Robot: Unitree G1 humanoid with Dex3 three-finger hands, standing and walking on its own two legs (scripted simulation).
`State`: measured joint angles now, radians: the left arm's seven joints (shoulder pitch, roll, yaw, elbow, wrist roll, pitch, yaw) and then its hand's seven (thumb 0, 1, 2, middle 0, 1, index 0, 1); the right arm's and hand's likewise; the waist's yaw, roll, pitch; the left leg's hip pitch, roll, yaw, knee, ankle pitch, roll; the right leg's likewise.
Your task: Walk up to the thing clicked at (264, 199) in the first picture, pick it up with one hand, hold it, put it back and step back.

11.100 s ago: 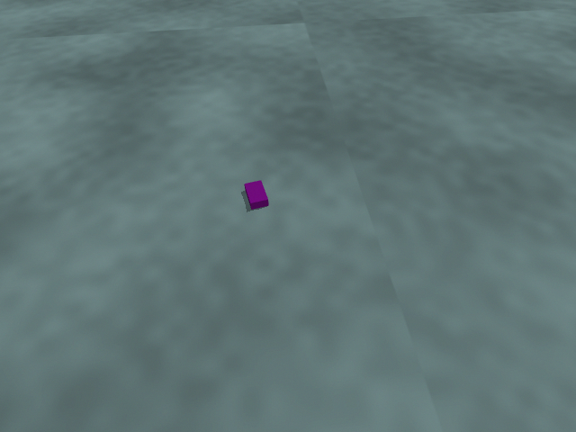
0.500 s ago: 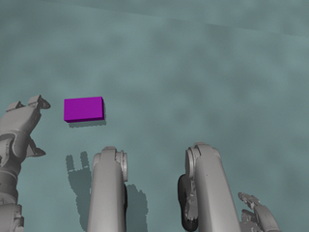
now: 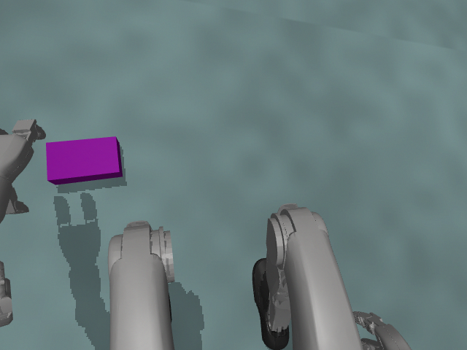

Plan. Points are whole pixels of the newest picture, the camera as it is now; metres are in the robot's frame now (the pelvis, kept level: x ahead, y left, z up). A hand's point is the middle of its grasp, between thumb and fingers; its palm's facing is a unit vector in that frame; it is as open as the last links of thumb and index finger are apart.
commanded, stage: rise first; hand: left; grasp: from above
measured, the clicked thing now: (85, 160) +0.50 +0.30 -0.32
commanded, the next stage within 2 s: none
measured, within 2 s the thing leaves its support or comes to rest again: neither
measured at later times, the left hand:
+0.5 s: hand (31, 169) +0.44 +0.35 -0.19, palm faces -0.46 -0.08 -0.88, open 13.8 cm
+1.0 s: hand (38, 167) +0.44 +0.34 -0.20, palm faces -0.45 -0.09 -0.89, open 14.2 cm
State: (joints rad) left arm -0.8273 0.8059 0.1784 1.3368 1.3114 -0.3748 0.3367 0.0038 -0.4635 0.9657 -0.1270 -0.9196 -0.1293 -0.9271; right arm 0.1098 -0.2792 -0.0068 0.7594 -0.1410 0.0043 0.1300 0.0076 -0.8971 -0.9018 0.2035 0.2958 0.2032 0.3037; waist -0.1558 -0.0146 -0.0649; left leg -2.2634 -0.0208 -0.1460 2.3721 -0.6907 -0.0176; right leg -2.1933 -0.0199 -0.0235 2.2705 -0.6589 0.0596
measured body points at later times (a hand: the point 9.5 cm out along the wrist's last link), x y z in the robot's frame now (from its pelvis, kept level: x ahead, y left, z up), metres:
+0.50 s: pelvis +0.01 +0.00 -0.01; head +0.26 +0.08 +0.35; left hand +0.46 +0.35 -0.14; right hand +0.08 -0.28 -0.12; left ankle +0.08 +0.13 -0.31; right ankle +0.11 -0.14 -0.31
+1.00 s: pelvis +0.01 +0.00 -0.02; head +0.26 +0.09 +0.34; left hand +0.46 +0.34 -0.15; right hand +0.07 -0.28 -0.12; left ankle +0.08 +0.13 -0.31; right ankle +0.11 -0.14 -0.31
